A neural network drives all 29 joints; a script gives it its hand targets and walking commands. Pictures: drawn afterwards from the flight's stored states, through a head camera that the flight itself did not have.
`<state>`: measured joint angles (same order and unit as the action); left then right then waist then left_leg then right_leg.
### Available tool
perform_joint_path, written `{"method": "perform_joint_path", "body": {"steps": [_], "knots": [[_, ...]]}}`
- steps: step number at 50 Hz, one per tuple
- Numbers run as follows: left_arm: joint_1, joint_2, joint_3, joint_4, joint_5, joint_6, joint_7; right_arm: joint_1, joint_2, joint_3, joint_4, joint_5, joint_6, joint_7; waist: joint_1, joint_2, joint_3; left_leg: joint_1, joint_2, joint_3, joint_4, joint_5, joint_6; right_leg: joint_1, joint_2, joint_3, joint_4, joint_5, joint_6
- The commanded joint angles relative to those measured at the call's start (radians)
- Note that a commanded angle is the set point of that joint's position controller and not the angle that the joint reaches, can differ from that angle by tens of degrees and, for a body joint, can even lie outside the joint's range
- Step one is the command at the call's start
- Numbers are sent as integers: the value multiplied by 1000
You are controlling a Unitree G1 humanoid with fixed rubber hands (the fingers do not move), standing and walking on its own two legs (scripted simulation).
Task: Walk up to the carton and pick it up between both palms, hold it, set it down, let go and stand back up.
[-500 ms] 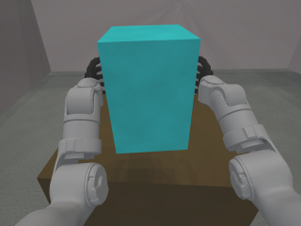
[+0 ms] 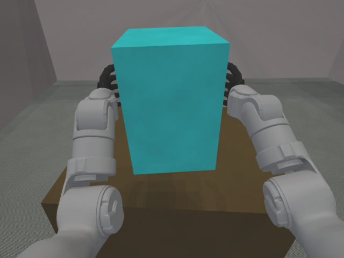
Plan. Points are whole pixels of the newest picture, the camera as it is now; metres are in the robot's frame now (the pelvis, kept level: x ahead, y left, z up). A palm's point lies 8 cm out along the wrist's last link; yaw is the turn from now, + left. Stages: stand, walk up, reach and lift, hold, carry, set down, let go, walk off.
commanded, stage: hold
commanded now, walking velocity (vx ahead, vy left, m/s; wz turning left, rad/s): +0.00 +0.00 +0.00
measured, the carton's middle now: (170, 97) +0.40 +0.00 +0.28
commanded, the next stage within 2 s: none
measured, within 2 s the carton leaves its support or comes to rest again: neither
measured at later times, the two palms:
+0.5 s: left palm (101, 96) +0.37 +0.15 +0.30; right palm (230, 94) +0.36 -0.13 +0.30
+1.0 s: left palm (105, 96) +0.37 +0.14 +0.30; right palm (235, 95) +0.36 -0.14 +0.30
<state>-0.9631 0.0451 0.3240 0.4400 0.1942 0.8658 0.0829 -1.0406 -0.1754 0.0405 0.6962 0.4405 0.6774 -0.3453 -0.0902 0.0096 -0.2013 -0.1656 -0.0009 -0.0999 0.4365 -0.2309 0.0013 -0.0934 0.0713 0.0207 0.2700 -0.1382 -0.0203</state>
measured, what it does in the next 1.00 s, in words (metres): stands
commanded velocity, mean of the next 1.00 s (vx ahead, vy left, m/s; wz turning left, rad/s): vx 0.00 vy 0.00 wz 0.00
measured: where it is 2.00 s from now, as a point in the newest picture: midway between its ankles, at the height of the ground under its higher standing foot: outside the picture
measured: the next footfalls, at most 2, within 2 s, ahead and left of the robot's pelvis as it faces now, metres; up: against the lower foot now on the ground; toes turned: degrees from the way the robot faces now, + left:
none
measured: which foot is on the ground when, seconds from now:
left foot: down 0.00-1.00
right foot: down 0.00-1.00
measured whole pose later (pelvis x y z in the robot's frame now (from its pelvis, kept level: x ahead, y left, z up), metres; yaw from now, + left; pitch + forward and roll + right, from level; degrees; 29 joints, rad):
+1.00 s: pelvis +0.00 +0.00 +0.00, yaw +0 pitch -3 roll -2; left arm -0.97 0.04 0.33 0.46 0.20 0.87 0.09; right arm -1.04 -0.17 0.03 0.72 0.43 0.68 -0.34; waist -0.09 0.01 -0.21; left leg -0.15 0.00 -0.10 0.43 -0.23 0.00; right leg -0.09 0.07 0.03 0.28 -0.14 -0.02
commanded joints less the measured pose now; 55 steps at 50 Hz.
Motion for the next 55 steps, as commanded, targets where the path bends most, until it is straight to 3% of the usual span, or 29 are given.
{"method": "perform_joint_path", "body": {"steps": [1,4,5,9,12,14,15,17,18,20,24,27,29,30,32,33,34,37,38,39,41,42,44,45,47,48,50,53,55], "knots": [[-896,-673,-427,-185,-205,-90,-144,-972,764,250,-379,209,-38,147,-5,53,-397,113,-34,14,-43,312,-45,144,18,18,9,258,60],[-909,-675,-407,-184,-210,-88,-143,-1000,777,239,-418,196,-42,149,3,17,-410,82,-35,21,-39,298,-38,162,20,15,13,249,64],[-899,-696,-441,-190,-229,-87,-140,-1029,762,237,-466,207,-53,150,-5,62,-461,109,-33,18,-33,320,-44,165,19,18,16,267,58],[-891,-667,-418,-167,-203,-83,-137,-983,774,251,-385,201,-35,149,5,19,-378,104,-29,13,-49,292,-36,140,20,13,6,239,62],[-939,-684,-402,-103,-196,-88,-141,-1017,761,194,-310,173,-43,162,4,77,-355,64,-25,25,-74,197,-33,110,8,17,-8,126,49],[-924,-689,-418,-163,-215,-104,-133,-1020,802,236,-404,189,-59,160,17,45,-444,91,-26,15,-45,296,-38,143,14,9,13,231,53],[-939,-674,-414,-206,-220,-105,-129,-986,795,235,-365,190,-47,154,-7,39,-447,114,-28,11,-28,336,-51,155,25,5,17,289,53],[-918,-656,-374,-101,-191,-94,-142,-979,756,207,-296,172,-38,152,-2,52,-338,90,-39,30,-59,239,-45,128,14,-2,-6,181,61],[-905,-697,-405,-106,-212,-96,-145,-1037,754,228,-376,183,-56,154,5,60,-396,81,-33,15,-57,239,-43,138,14,-4,7,175,55],[-930,-681,-404,-158,-215,-104,-145,-997,751,205,-352,171,-54,156,-18,57,-402,97,-27,6,-52,257,-44,128,10,13,3,198,50],[-900,-689,-389,-61,-201,-98,-152,-1018,726,189,-359,154,-53,151,-26,61,-356,78,-32,22,-64,215,-46,126,10,8,-14,156,50],[-902,-681,-384,-74,-205,-104,-143,-1012,769,217,-340,159,-52,155,5,18,-378,79,-28,19,-57,261,-40,143,25,1,-5,184,54],[-920,-700,-401,-90,-213,-105,-143,-1062,745,211,-382,172,-64,156,-5,65,-416,87,-32,14,-45,276,-44,147,17,8,1,203,49],[-915,-681,-393,-97,-214,-107,-143,-1015,759,194,-348,164,-55,152,-25,32,-407,96,-31,14,-44,266,-46,142,19,5,-1,210,49],[-906,-693,-426,-176,-230,-104,-145,-972,759,231,-384,194,-49,147,-31,54,-450,121,-29,9,-22,362,-60,172,31,1,16,301,51],[-944,-701,-438,-193,-232,-105,-141,-978,746,209,-355,192,-43,153,-40,104,-426,123,-22,6,-26,342,-74,141,34,-1,11,240,46],[-941,-690,-424,-173,-226,-102,-142,-991,752,204,-360,186,-42,155,-36,68,-418,122,-23,10,-29,308,-63,130,28,0,5,215,47],[-898,-701,-449,-210,-227,-100,-133,-1015,756,265,-468,213,-51,149,-7,62,-487,137,-28,-3,-15,377,-57,183,27,4,23,308,55],[-889,-666,-410,-163,-212,-97,-132,-960,755,229,-388,201,-36,148,-19,34,-403,140,-29,5,-27,333,-56,131,25,2,5,264,55],[-903,-686,-439,-209,-221,-96,-133,-952,756,244,-387,203,-41,152,-9,77,-399,122,-28,3,-33,335,-57,136,24,9,8,259,53],[-879,-674,-410,-155,-200,-89,-134,-983,739,229,-403,200,-45,156,6,59,-368,102,-29,18,-48,290,-51,137,24,1,-1,203,54],[-914,-692,-449,-235,-225,-96,-131,-984,768,262,-413,209,-50,159,-3,72,-419,111,-28,9,-37,330,-54,158,32,6,7,235,49],[-915,-664,-408,-136,-197,-90,-128,-988,742,204,-348,173,-42,164,-8,63,-342,88,-25,15,-61,247,-48,102,17,11,-9,160,46],[-945,-703,-455,-219,-225,-96,-126,-982,769,224,-371,185,-51,167,-9,65,-396,99,-31,11,-49,264,-49,115,25,8,-2,174,52],[-902,-651,-394,-124,-200,-87,-132,-989,756,215,-359,168,-38,160,-10,14,-364,84,-32,13,-54,248,-32,121,12,7,-6,211,60],[-902,-689,-428,-158,-223,-90,-137,-1012,777,251,-409,191,-47,155,3,17,-392,93,-36,13,-47,279,-33,141,14,13,3,256,64],[-887,-672,-392,-98,-203,-90,-145,-1001,765,228,-363,178,-37,154,5,4,-356,86,-32,17,-58,232,-25,127,8,19,-3,200,60],[-956,-711,-433,-169,-226,-99,-137,-1023,775,224,-363,193,-46,162,-2,67,-410,78,-28,14,-53,255,-43,112,17,21,2,178,47],[-923,-675,-382,-70,-196,-92,-144,-1007,738,187,-279,163,-35,165,-4,65,-319,40,-22,21,-74,205,-40,87,10,19,-14,130,44]]}}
